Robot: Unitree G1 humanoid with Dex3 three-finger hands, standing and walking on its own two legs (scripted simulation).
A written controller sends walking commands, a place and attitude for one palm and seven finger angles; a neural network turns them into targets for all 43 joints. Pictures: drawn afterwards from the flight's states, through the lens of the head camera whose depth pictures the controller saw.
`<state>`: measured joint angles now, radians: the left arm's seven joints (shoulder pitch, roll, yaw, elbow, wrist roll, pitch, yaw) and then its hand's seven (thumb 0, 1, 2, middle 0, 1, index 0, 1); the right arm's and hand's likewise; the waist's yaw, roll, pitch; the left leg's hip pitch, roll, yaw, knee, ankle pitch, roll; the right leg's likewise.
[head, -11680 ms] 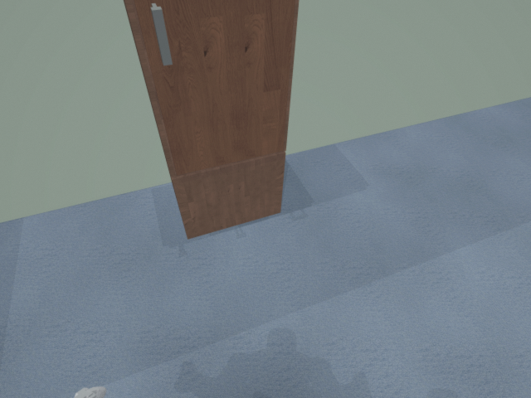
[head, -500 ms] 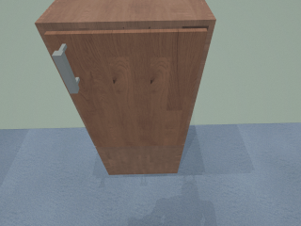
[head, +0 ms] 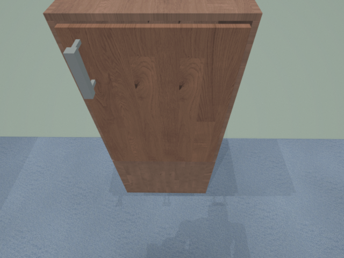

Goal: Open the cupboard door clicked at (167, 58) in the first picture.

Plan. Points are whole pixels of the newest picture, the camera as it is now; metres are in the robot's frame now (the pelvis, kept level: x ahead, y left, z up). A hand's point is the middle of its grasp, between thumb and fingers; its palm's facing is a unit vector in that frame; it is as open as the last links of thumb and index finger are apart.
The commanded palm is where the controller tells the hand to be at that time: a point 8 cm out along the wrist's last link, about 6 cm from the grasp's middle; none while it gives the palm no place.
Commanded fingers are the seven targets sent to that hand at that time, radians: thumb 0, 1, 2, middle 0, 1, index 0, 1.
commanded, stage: come to a stop and stand still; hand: left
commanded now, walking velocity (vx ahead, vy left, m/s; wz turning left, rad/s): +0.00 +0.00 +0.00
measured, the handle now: (83, 70) +0.50 +0.26 +0.16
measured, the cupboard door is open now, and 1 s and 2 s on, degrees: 0 0 0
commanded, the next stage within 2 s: look again from close up in 1.58 s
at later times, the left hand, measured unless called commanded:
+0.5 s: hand out of the picture -0.03 +0.26 -0.17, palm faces +0.01 -0.97 -0.23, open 7.4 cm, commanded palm none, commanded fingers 0.00 0.90 0.90 -0.20 -0.30 -0.20 -0.30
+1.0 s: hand out of the picture +0.04 +0.22 -0.17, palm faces -0.01 -0.98 -0.21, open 7.4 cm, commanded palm none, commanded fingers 0.00 0.90 0.90 -0.20 -0.30 -0.20 -0.30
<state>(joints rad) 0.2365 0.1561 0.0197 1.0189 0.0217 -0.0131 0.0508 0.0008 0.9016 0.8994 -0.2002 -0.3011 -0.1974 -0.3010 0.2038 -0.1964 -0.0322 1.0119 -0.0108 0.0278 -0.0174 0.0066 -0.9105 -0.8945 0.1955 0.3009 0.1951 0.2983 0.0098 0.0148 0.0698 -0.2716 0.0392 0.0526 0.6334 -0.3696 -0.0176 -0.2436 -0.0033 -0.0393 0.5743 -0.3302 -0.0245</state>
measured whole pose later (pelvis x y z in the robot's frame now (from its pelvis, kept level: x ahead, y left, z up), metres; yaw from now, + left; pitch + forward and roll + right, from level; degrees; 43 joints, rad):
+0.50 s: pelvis -0.02 +0.07 +0.01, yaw +0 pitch +0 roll +0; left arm 0.32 0.20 0.00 1.04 0.02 0.02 0.03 0.00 0.90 0.90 -0.20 -0.30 -0.19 -0.30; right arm 0.26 -0.19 0.00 1.02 -0.02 0.00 -0.01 0.00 -0.92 -0.89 0.20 0.30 0.20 0.30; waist 0.01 0.00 0.02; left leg -0.24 -0.06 0.09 0.46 -0.21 0.09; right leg -0.23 -0.06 0.05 0.49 -0.26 0.01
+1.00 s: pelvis +0.00 +0.04 +0.01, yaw +0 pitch -1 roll +0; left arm 0.23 0.18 -0.01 1.08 0.02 -0.01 0.03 0.00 0.91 0.90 -0.20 -0.30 -0.20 -0.30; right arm 0.23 -0.17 0.01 1.11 -0.01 -0.03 -0.02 0.01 -0.91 -0.89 0.20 0.30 0.20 0.30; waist 0.00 -0.01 0.03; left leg -0.18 -0.03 0.07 0.45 -0.25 0.04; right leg -0.17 -0.03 0.04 0.47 -0.28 0.03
